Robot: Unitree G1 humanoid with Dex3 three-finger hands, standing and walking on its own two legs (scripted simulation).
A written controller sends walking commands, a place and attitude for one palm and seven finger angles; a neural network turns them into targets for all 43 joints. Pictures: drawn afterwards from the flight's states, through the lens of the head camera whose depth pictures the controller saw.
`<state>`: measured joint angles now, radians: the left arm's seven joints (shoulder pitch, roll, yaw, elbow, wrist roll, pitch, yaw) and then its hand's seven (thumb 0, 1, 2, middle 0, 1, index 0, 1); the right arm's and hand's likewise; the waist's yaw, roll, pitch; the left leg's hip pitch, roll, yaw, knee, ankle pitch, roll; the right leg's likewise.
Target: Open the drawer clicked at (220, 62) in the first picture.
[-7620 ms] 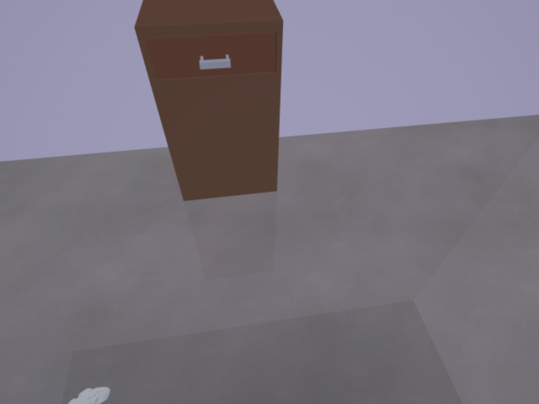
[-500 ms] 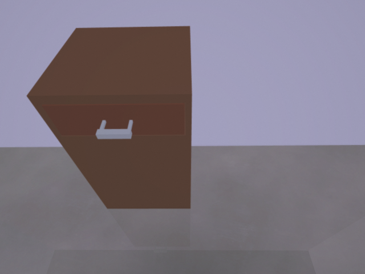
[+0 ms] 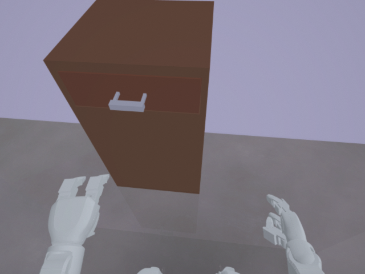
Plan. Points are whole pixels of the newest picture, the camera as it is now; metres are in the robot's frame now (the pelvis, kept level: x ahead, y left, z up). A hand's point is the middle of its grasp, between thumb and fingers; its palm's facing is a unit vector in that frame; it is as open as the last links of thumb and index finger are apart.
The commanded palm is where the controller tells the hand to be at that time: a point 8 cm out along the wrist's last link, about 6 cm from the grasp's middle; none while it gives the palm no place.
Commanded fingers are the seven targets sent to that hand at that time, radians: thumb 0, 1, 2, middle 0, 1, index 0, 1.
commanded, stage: raise the hand with hooked fingers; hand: left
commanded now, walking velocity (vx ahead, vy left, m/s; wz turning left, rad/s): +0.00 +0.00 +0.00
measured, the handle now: (128, 100) +0.57 +0.26 +0.00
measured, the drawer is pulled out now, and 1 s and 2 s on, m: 0.00 0.00 0.00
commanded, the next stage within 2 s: move the hooked fingers above the handle in 1.32 s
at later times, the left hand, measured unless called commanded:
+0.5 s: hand (81, 171) +0.29 +0.26 +0.06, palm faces +0.08 -0.09 -0.99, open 12.5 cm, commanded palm +0.26 +0.26 +0.12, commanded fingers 0.00 -0.38 0.35 -0.29 -1.12 -0.29 -1.12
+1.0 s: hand (80, 130) +0.35 +0.27 +0.13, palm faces +0.05 -0.07 -1.00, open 13.8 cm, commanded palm +0.31 +0.27 +0.18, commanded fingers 0.00 -0.50 0.30 -0.30 -1.20 -0.30 -1.20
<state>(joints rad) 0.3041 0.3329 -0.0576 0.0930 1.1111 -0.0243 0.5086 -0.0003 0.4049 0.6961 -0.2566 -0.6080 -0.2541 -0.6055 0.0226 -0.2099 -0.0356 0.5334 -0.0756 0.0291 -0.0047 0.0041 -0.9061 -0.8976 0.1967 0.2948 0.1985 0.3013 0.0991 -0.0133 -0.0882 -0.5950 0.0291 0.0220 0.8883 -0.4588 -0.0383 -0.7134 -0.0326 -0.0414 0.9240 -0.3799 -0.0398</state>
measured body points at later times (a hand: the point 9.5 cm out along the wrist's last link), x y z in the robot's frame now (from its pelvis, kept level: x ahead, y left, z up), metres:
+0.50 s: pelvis +0.02 +0.03 +0.03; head +0.06 +0.00 +0.48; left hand +0.28 +0.27 +0.11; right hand +0.20 -0.22 -0.08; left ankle -0.01 +0.15 -0.69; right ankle +0.05 -0.09 -0.69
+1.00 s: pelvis +0.03 +0.03 +0.05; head +0.06 -0.01 +0.50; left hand +0.34 +0.27 +0.18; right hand +0.23 -0.19 -0.06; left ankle -0.01 +0.15 -0.69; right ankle +0.05 -0.09 -0.69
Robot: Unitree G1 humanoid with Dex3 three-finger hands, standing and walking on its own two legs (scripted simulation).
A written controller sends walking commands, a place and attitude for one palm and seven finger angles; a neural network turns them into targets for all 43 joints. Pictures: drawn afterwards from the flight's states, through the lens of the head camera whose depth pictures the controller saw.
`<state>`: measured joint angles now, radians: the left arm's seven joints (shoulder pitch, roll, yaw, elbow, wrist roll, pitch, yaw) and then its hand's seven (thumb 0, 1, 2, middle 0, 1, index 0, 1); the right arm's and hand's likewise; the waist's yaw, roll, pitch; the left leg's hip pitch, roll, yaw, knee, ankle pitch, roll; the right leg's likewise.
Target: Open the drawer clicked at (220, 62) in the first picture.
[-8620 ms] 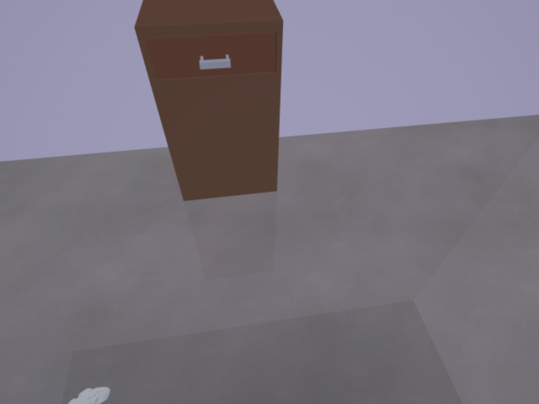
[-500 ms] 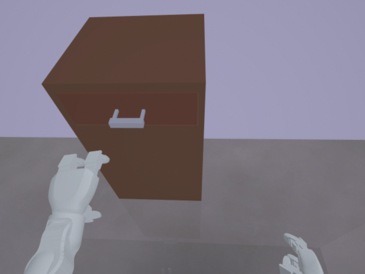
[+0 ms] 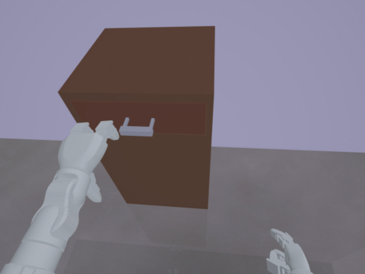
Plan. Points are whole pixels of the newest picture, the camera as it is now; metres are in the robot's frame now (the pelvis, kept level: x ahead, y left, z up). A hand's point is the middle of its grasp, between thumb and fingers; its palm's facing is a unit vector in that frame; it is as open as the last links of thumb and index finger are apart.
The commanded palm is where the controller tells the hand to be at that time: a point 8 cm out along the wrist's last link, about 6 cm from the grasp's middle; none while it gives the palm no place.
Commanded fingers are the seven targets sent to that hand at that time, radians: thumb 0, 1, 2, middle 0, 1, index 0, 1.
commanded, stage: raise the hand with hooked fingers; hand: left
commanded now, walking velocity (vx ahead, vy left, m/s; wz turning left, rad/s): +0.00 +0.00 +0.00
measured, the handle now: (138, 126) +0.54 +0.23 -0.04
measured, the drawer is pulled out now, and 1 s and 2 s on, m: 0.00 0.00 0.00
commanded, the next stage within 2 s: move the hooked fingers above the handle in 0.32 s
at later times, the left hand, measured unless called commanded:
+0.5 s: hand (101, 166) +0.31 +0.23 +0.07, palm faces +0.04 -0.07 -1.00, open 13.9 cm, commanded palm +0.29 +0.23 +0.12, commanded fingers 0.00 -0.50 0.30 -0.30 -1.20 -0.30 -1.20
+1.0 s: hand (113, 150) +0.37 +0.23 +0.05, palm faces +0.00 -0.05 -1.00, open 13.9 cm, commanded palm +0.35 +0.24 +0.10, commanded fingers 0.00 -0.50 0.30 -0.30 -1.20 -0.30 -1.20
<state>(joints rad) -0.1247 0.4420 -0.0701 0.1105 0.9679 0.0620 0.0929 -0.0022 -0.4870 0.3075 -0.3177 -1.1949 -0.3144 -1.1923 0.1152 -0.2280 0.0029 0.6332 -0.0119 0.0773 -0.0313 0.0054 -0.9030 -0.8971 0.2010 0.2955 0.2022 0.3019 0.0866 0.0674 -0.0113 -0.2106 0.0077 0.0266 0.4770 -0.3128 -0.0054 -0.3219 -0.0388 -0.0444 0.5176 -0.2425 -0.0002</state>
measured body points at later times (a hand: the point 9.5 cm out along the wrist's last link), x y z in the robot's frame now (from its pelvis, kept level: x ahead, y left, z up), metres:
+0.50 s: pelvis +0.00 +0.00 +0.00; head +0.02 -0.04 +0.45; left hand +0.30 +0.23 +0.12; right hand +0.18 -0.23 -0.11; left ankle -0.04 +0.12 -0.74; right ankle +0.01 -0.12 -0.74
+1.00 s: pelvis -0.01 +0.00 +0.00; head +0.04 -0.03 +0.44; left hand +0.36 +0.23 +0.10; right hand +0.12 -0.26 -0.13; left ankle -0.04 +0.12 -0.74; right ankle +0.01 -0.12 -0.74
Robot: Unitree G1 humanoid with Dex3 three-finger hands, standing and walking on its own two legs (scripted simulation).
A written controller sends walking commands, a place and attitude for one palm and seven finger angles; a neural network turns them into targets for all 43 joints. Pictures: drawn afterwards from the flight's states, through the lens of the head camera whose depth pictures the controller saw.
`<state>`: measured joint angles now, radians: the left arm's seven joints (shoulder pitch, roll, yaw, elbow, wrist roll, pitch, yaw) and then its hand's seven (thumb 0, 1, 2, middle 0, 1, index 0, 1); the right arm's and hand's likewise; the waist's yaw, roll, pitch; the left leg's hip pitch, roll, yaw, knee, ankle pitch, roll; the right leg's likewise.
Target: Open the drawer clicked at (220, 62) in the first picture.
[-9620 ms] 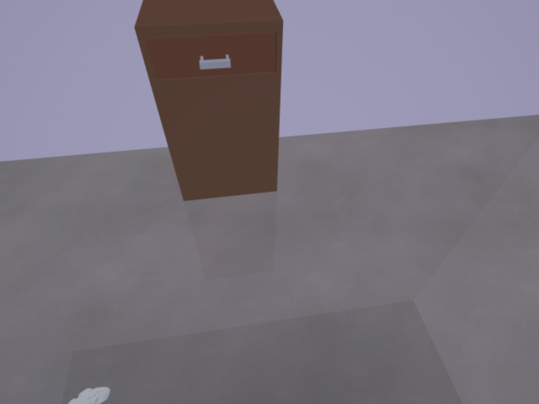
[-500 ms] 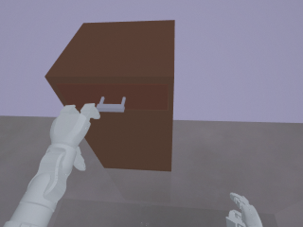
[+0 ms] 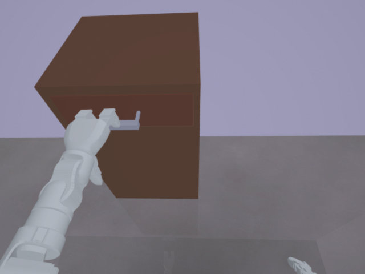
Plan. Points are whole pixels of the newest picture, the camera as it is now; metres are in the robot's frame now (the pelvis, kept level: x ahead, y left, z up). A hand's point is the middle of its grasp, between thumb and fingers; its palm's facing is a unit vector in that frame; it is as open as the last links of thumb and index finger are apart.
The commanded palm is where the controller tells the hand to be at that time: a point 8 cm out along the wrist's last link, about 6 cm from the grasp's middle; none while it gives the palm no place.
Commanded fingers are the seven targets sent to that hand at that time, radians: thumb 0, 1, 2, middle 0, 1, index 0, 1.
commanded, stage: move the hooked fingers above the handle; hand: left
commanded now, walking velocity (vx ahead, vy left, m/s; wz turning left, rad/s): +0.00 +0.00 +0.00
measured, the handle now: (123, 119) +0.54 +0.24 -0.04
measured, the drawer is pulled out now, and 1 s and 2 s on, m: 0.00 0.00 0.00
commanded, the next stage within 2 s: lower the fingers behind the handle in 1.62 s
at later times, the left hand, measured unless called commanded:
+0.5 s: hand (112, 131) +0.44 +0.22 +0.03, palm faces -0.04 +0.01 -1.00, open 13.9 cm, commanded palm +0.42 +0.23 +0.09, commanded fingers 0.00 -0.50 0.30 -0.30 -1.20 -0.30 -1.20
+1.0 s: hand (116, 119) +0.50 +0.23 +0.02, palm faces -0.06 -0.01 -1.00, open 13.9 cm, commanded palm +0.48 +0.24 +0.07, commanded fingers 0.00 -0.50 0.30 -0.30 -1.20 -0.30 -1.20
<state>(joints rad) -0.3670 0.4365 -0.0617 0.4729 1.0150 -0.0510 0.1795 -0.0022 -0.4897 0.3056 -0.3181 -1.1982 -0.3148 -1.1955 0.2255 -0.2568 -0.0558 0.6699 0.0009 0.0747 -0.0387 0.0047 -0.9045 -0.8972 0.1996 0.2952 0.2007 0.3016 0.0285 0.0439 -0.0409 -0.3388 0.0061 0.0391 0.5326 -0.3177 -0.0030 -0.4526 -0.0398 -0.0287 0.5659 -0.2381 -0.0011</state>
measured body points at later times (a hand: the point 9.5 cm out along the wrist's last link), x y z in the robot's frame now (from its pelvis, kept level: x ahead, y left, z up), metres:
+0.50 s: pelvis +0.00 +0.00 -0.01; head +0.07 -0.02 +0.44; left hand +0.43 +0.22 +0.09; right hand +0.07 -0.27 -0.15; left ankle -0.03 +0.12 -0.73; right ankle +0.02 -0.12 -0.73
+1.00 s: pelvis +0.00 +0.01 -0.02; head +0.11 +0.00 +0.41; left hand +0.49 +0.23 +0.07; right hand -0.01 -0.28 -0.15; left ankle -0.03 +0.12 -0.73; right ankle +0.02 -0.12 -0.73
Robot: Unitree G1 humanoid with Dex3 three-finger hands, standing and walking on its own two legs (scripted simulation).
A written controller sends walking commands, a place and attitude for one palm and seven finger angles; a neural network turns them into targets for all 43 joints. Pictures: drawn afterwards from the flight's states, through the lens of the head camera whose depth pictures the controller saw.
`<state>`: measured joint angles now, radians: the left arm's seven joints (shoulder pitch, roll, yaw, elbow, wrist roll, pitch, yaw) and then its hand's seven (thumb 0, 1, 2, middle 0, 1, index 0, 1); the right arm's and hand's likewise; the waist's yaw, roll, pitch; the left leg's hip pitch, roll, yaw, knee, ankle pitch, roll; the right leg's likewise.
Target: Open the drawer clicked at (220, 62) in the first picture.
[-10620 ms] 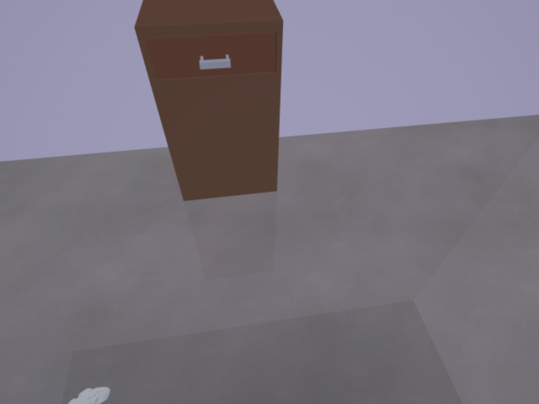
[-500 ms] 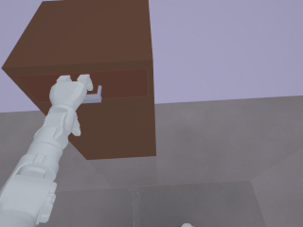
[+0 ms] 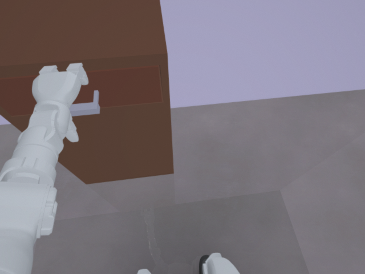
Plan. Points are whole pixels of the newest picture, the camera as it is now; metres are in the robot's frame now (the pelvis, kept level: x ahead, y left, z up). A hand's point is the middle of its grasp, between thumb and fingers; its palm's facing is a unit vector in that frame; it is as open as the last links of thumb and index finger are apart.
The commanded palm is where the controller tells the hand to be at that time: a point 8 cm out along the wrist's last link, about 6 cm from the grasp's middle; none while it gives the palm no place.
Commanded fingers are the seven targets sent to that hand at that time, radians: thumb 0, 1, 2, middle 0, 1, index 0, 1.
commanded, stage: move the hooked fingers above the handle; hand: left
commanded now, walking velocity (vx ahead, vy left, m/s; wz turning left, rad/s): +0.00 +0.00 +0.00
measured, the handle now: (78, 102) +0.54 +0.24 -0.02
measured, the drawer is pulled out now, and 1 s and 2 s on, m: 0.00 0.00 0.00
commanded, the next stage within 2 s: lower the fingers behind the handle in 0.62 s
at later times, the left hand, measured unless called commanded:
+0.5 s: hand (63, 106) +0.49 +0.24 +0.04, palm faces -0.03 -0.03 -1.00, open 13.8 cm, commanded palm +0.47 +0.25 +0.10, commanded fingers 0.00 -0.50 0.30 -0.30 -1.20 -0.30 -1.20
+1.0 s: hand (70, 111) +0.48 +0.23 +0.02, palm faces -0.07 -0.02 -1.00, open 13.9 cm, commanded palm +0.47 +0.24 +0.08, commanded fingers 0.00 -0.50 0.30 -0.30 -1.20 -0.30 -1.20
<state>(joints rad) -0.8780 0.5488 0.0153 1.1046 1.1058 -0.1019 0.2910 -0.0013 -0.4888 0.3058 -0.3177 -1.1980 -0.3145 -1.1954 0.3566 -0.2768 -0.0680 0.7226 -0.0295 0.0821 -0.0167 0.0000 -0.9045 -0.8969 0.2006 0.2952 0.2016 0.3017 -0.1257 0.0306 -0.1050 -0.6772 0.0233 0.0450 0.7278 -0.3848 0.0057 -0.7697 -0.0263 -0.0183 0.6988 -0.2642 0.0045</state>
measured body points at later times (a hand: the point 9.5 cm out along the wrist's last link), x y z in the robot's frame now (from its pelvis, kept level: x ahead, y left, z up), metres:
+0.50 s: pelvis +0.01 +0.01 +0.00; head +0.11 +0.00 +0.44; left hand +0.48 +0.24 +0.10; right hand +0.03 -0.26 -0.13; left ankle -0.03 +0.12 -0.71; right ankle +0.03 -0.13 -0.71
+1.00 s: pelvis +0.01 +0.00 +0.00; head +0.11 -0.01 +0.44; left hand +0.48 +0.23 +0.08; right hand +0.02 -0.28 -0.13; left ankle -0.03 +0.12 -0.71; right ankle +0.03 -0.13 -0.71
